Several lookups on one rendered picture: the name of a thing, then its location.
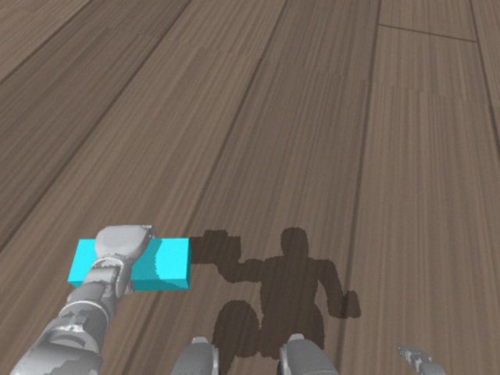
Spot right robot hand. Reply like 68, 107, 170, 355
398, 345, 446, 375

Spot carton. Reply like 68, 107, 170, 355
68, 238, 191, 291

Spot left robot arm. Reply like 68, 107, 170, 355
10, 255, 132, 375

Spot left robot hand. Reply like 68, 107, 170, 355
95, 225, 157, 294

